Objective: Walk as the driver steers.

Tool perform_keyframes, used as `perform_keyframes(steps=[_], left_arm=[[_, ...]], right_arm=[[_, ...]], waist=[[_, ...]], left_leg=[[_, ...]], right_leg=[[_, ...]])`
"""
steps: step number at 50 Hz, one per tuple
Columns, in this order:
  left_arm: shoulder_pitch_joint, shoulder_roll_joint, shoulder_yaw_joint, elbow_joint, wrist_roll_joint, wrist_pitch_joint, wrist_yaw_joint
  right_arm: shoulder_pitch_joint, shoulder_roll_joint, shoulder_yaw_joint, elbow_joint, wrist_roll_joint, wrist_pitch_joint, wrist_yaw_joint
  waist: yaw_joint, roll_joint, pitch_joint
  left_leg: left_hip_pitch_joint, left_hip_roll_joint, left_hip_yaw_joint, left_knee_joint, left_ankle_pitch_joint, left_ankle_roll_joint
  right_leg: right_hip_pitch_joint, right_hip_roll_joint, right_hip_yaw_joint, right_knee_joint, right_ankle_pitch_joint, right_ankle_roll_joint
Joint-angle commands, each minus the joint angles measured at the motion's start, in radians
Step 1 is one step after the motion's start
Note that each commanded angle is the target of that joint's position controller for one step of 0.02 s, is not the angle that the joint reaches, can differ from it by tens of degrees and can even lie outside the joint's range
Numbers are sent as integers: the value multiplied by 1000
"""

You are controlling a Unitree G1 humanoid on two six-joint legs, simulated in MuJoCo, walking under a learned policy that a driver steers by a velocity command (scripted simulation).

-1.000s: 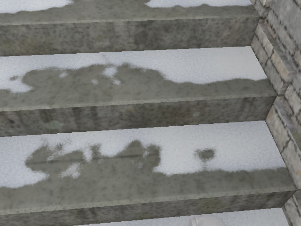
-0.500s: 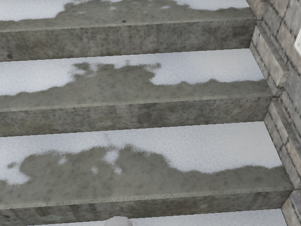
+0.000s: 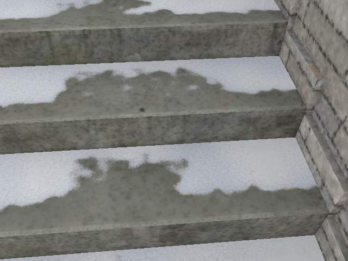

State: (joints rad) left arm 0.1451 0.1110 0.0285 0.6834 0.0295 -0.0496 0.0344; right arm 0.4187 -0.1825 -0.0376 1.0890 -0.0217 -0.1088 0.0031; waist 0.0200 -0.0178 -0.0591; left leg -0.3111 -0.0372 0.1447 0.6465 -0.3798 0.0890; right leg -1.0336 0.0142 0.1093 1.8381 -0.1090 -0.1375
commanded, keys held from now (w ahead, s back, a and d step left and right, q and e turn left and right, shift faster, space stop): w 0.46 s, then w+q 0.54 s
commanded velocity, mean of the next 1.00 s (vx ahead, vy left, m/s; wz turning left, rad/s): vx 0.50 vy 0.00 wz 0.20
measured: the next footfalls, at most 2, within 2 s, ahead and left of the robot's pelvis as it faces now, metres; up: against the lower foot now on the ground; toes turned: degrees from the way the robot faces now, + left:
right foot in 0.24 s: +0.36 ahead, -0.12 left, +0.15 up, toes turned -5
left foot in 0.82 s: +0.68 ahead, +0.07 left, +0.30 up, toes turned +14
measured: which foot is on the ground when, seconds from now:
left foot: down 0.00-0.28, up 0.30-0.80, down 0.82-1.00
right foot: up 0.00-0.22, down 0.24-0.84, up 0.86-1.00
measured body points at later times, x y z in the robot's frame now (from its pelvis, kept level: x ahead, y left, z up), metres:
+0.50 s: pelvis +0.30 -0.05 +0.15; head +0.31 -0.06 +0.60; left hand +0.27 +0.21 +0.01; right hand +0.47 -0.25 +0.04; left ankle +0.32 +0.10 -0.33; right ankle +0.32 -0.11 -0.57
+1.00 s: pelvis +0.62 +0.03 +0.27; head +0.63 +0.02 +0.72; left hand +0.75 +0.29 +0.20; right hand +0.76 -0.20 +0.13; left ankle +0.64 +0.07 -0.42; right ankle +0.62 -0.12 -0.20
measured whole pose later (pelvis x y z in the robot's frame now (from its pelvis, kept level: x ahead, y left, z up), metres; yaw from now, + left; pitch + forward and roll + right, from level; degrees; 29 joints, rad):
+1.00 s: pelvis +0.62 +0.03 +0.27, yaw +15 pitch +2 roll +2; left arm 0.15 0.15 0.03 0.61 0.03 -0.11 0.03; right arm 0.29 -0.23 -0.08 0.86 -0.03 -0.02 0.01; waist 0.01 -0.02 -0.03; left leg -0.50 -0.17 0.10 0.87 -0.41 0.16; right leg -0.88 -0.05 0.11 1.98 -0.18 -0.06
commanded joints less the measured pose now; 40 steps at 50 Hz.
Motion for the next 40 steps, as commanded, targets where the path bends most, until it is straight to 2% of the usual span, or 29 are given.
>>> perform_keyframes(steps=[1,3,5,7,9,10,11,12,13,14,15,16,17,18,20,22,24,25,26,27,29,31,32,34,35,36,37,38,40], left_arm=[[42,-43,-30,-28,1,20,15],[-100,-54,-38,-105,9,20,23],[-235,-71,-61,-180,-7,20,18],[-313,-43,-63,-215,-11,19,2],[-306,-70,-87,-194,-26,20,-24],[-198,-69,-83,-173,-52,17,-25],[-68,-11,-47,-112,-72,16,-10],[155,65,-18,-54,-61,10,5],[285,165,22,13,-40,4,17],[379,279,53,55,12,7,25],[288,314,72,74,-16,12,22],[184,275,78,103,-29,0,9],[142,191,63,148,-30,-12,7],[118,113,50,179,-4,-16,-2],[153,52,33,263,29,-43,0],[256,70,38,355,4,-66,-15],[207,77,30,336,-14,-83,-14],[202,76,21,325,-21,-91,-11],[268,79,11,348,-22,-104,-7],[297,108,16,357,-29,-118,-9],[367,138,25,358,-2,-120,-6],[429,130,26,374,-2,-107,-7],[418,136,24,351,-13,-98,1],[449,140,24,350,-24,-85,20],[474,174,29,323,-24,-90,30],[502,191,34,329,-29,-87,37],[455,199,29,301,-33,-77,38],[444,219,28,270,-43,-65,43],[387,294,40,201,-54,-64,29]], right_arm=[[31,-21,16,-33,12,-54,8],[97,-83,0,-21,10,-67,4],[165,-61,2,-7,17,-61,-14],[240,-56,3,3,3,-46,-44],[238,-63,-1,-22,37,-8,-61],[146,-97,3,-68,27,-11,-58],[159,-165,-21,-73,34,-20,-45],[143,-223,-34,-74,62,-26,-28],[112,-226,-50,-97,70,-40,-6],[100,-167,-47,-156,66,-48,27],[72,-108,-53,-190,1,-62,55],[40,-6,-41,-242,-20,-45,54],[-1,45,-28,-268,-26,-29,41],[-66,55,-33,-294,-32,-29,20],[-89,99,-6,-345,-19,-12,-6],[-147,152,30,-398,-25,8,-9],[-197,98,27,-410,-18,29,-6],[-234,72,22,-416,-8,34,-7],[-270,99,29,-416,13,46,-18],[-289,106,32,-434,7,57,-26],[-375,124,32,-480,4,65,-33],[-534,109,41,-564,-8,64,-28],[-481,94,45,-552,6,72,-9],[-512,98,37,-566,-12,92,17],[-536,111,42,-572,-2,102,28],[-488,142,42,-549,-11,111,19],[-431,166,47,-518,-3,118,21],[-423,132,40,-518,21,118,17],[-225,32,0,-464,14,122,4]], waist=[[37,74,159],[-1,125,145],[-31,130,142],[-70,114,132],[-98,31,66],[-28,78,13],[32,136,-96],[148,208,-251],[178,175,-317],[201,-161,-379],[112,-266,-370],[9,-87,-222],[-25,17,-93],[-35,92,-2],[-62,61,48],[-81,-7,79],[-100,58,145],[-94,67,147],[-64,-5,128],[-69,-18,146],[-32,-135,134],[-6,-74,178],[-21,-94,151],[0,-44,134],[29,-7,109],[19,-42,82],[-35,-57,40],[-58,-104,29],[-148,-246,-106]], left_leg=[[-106,201,-233,-378,317,91],[124,245,-279,-400,379,104],[226,234,-281,-456,317,89],[354,240,-275,-503,354,107],[270,222,-199,-634,562,143],[201,233,-154,-532,1120,144],[233,276,-142,-359,1636,138],[297,279,-112,-127,1783,99],[156,192,-111,138,1530,49],[-126,18,-137,598,982,-12],[-236,-75,-222,964,281,-16],[-350,-17,-278,1129,277,0],[-419,2,-232,1166,304,9],[-487,13,-242,1223,347,24],[-659,-4,-285,1381,237,61],[-865,18,-283,1464,184,76],[-873,48,-255,1265,209,41],[-845,49,-232,1182,280,26],[-897,7,-200,1305,272,24],[-943,30,-203,1272,266,20],[-1091,18,-188,1413,127,40],[-1132,40,-156,1264,73,42],[-1019,89,-91,1104,78,39],[-877,123,-10,940,66,48],[-796,111,55,869,41,63],[-777,93,86,891,10,79],[-626,59,110,766,-34,107],[-448,-13,181,647,-93,126],[-193,-115,144,463,-165,164]], right_leg=[[-90,-23,-136,21,-31,26],[-318,-62,-162,152,-177,3],[-380,-114,-162,38,-279,-13],[-399,-135,-188,-92,-335,-4],[13,-109,-289,-496,-376,-2],[276,-46,-329,-638,-441,-13],[480,35,-380,-628,-419,-26],[682,66,-320,-749,-315,-52],[855,6,-122,-891,-370,-79],[1011,-268,440,-1201,-565,-233],[962,-345,859,-1574,-556,-237],[834,-346,746,-1523,-663,-198],[705,-314,612,-1452,-736,-154],[616,-293,477,-1416,-614,-139],[632,-252,304,-1458,-411,-114],[719,-221,191,-1465,-327,-87],[637,-201,68,-1528,-284,-48],[615,-193,12,-1561,-190,-30],[647,-208,-5,-1569,-155,-47],[664,-205,-36,-1584,-148,-32],[799,-234,-40,-1619,-194,-45],[857,-226,-72,-1688,-211,-13],[866,-229,-132,-1763,-99,-23],[955,-225,-185,-1838,92,-35],[1019,-264,-184,-1870,218,-43],[1124,-284,-224,-1800,463,-43],[1141,-243,-329,-1701,821,-25],[1077,-277,-314,-1611,1363,-33],[1127,-324,-299,-1237,1696,-15]])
